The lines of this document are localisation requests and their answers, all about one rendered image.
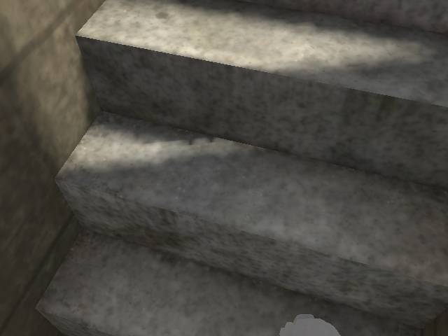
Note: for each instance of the right robot thigh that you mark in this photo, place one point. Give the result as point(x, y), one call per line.
point(309, 327)

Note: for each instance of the right robot shin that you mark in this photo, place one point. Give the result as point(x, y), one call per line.
point(303, 316)

